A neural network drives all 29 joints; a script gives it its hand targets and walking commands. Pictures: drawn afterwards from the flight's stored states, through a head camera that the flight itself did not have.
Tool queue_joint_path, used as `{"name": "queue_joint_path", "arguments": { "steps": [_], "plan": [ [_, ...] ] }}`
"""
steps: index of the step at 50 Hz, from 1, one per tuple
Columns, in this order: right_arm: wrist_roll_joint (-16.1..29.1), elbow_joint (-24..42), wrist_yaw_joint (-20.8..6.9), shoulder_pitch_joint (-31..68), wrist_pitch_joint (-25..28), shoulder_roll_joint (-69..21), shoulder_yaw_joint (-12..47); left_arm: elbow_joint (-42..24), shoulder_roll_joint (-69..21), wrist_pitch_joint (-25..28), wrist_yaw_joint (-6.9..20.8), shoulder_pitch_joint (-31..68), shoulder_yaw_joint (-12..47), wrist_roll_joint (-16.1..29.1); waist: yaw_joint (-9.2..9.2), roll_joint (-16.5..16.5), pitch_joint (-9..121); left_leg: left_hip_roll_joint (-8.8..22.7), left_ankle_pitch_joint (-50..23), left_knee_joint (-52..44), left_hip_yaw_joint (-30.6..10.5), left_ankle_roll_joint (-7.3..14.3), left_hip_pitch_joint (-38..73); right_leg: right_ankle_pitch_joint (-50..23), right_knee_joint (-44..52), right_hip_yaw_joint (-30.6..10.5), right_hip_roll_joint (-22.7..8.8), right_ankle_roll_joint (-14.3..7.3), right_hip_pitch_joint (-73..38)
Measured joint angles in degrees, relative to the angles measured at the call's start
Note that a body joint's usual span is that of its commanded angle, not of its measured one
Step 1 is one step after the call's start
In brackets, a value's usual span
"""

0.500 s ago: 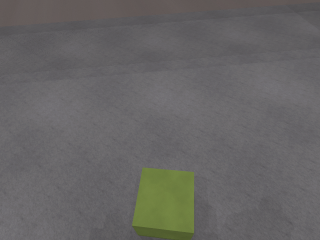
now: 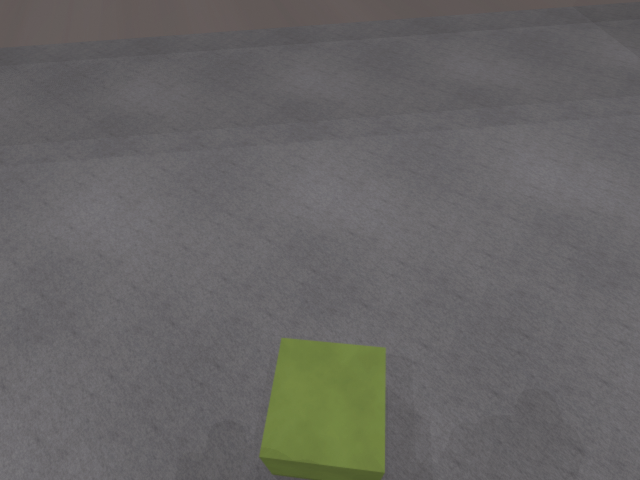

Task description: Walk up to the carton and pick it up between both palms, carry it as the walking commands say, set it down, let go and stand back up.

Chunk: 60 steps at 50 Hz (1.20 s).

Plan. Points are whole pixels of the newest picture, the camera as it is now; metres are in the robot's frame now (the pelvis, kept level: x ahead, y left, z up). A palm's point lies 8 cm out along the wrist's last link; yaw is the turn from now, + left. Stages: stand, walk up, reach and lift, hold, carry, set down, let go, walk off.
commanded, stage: walk up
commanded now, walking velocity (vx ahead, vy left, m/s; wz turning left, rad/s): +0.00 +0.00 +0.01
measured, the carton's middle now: (328, 412) +0.38 +0.03 -0.65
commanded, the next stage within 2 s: stand in 1.48 s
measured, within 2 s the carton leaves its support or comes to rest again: neither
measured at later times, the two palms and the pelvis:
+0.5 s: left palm out of the picture +0.05 +0.22 -0.15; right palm out of the picture -0.07 -0.26 -0.17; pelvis +0.00 -0.04 -0.02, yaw -2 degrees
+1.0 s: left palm out of the picture -0.06 +0.19 -0.13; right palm out of the picture +0.05 -0.29 -0.15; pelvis -0.02 -0.05 +0.00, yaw +0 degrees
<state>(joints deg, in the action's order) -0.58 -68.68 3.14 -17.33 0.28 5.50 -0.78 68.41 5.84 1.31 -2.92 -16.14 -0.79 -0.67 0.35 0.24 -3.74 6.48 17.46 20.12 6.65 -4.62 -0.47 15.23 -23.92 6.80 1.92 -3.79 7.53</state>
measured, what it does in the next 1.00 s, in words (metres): lifts its left foot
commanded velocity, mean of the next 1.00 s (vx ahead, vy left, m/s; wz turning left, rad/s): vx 0.01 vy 0.01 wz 0.00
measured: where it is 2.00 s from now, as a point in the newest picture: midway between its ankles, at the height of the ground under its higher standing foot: outside the picture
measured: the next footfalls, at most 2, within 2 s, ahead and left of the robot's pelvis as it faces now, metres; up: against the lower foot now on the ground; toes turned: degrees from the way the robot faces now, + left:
left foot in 1.18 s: -0.02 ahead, +0.14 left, +0.00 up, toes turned -1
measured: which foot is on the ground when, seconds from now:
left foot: down 0.00-0.50, up 0.52-1.00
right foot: down 0.00-1.00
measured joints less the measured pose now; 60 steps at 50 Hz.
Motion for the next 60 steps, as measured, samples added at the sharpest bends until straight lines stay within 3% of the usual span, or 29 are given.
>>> {"name": "queue_joint_path", "arguments": {
  "steps": [15, 17, 21, 23, 25, 27, 31, 35, 44, 51, 54, 59, 60],
  "plan": [
    [0.04, 0.76, 0.21, -0.97, -0.22, -0.05, 0.10, -1.43, 0.69, 0.05, 0.19, 0.04, -0.45, 0.11, 0.07, 0.30, 0.17, 0.37, 0.96, 1.18, -0.10, -0.28, -0.64, 0.77, -0.82, 0.10, 0.22, -0.02, 0.48],
    [-0.27, 1.58, 0.78, -0.78, -0.51, -0.18, -0.64, -3.39, 1.87, -0.87, 0.48, -0.01, -1.50, -0.09, -0.02, -0.80, -0.45, 0.24, 2.00, 3.56, 0.31, -0.44, -1.92, 2.36, -4.90, -0.38, -0.23, 0.09, 2.84],
    [-1.37, 3.48, 1.75, -1.11, -0.62, 0.59, -2.15, -7.46, 5.31, -2.51, 0.85, 0.39, -3.20, -0.16, -1.71, -2.74, -1.64, 0.54, 4.54, 8.68, 1.19, -0.76, -4.00, 10.90, -22.72, -2.50, -1.18, 3.37, 10.85],
    [-2.08, 3.78, 1.92, -2.02, -1.03, 1.83, -2.70, -9.01, 6.35, -2.90, 0.94, 1.28, -3.77, 0.26, -2.71, -2.21, -1.39, 1.19, 5.28, 10.02, 0.74, -1.51, -4.34, 12.20, -25.82, -3.06, -2.43, 4.14, 12.62],
    [-1.89, 3.44, 1.35, -2.81, -1.73, 3.31, -2.90, -9.94, 6.88, -2.01, 1.24, 2.59, -3.72, 0.64, -2.34, -1.21, -1.15, 2.17, 6.42, 11.96, 0.53, -2.70, -4.65, 5.55, -17.48, -3.27, -3.82, 3.44, 10.78],
    [-1.32, 3.04, 0.54, -2.43, -2.77, 4.63, -2.81, -10.13, 6.49, -0.57, 1.52, 4.45, -3.07, 0.43, -2.16, 1.03, -2.07, 3.10, 10.71, 17.65, -2.37, -1.63, -6.84, 5.14, -17.17, -1.65, -2.35, 1.18, 10.11],
    [-0.30, 3.66, -0.41, 0.36, -4.70, 6.19, -2.55, -10.92, 3.99, 0.74, 1.27, 5.78, -1.51, 0.25, -1.53, 2.49, -2.64, -1.71, 12.89, 31.79, -6.52, 2.64, -12.99, 5.04, -14.66, -0.72, -1.90, -0.59, 8.34],
    [-0.38, 5.19, -1.07, 3.54, -4.36, 6.33, -2.04, -10.88, 1.44, 0.49, 0.80, 5.44, -0.12, 0.52, -0.71, 3.10, -2.87, -4.12, 9.33, 32.10, -6.03, 3.92, -15.51, 1.24, -7.93, 0.02, -1.24, -0.97, 4.93],
    [-1.35, 7.46, -2.27, 6.50, -3.17, 4.36, -2.09, -7.56, 0.86, 0.13, 0.14, -0.53, -0.16, 0.43, 2.10, 1.89, -0.83, -5.04, 4.25, 27.84, -6.20, 3.67, -16.57, -3.48, 0.84, 0.46, -0.40, -1.30, 0.84],
    [-1.82, 9.74, -2.66, 9.91, -4.88, 6.17, -3.23, -9.11, 4.31, -1.69, -0.92, -2.66, -2.29, 0.03, 3.64, -0.18, -2.70, -6.19, 8.28, 37.55, -6.53, 2.43, -20.72, -2.38, -4.81, -0.98, -3.68, 0.13, 5.78],
    [-1.01, 10.35, -3.15, 10.84, -5.80, 7.18, -3.17, -9.74, 6.30, -2.49, -0.45, -2.67, -3.11, -0.53, 3.79, -0.55, -3.04, -5.67, 6.81, 32.77, -7.34, 2.61, -19.11, -2.79, -5.46, -1.40, -4.78, 1.38, 6.90],
    [-0.68, 9.97, -2.20, 9.37, -4.00, 7.08, -2.35, -8.82, 7.20, -3.60, 1.03, -2.01, -2.76, -0.31, 2.83, -0.20, -1.17, -4.13, 1.35, 10.06, -7.47, 2.77, -9.04, -3.01, -6.87, -1.72, -4.51, 3.64, 8.49],
    [-0.76, 9.33, -1.86, 8.86, -3.40, 6.26, -2.17, -8.63, 7.38, -3.88, 1.22, -1.38, -2.66, 0.07, 2.89, -1.40, -1.59, -4.97, 0.57, 9.08, -6.81, 2.83, -8.21, -2.79, -7.33, -2.51, -5.24, 4.06, 8.39]
  ]
}}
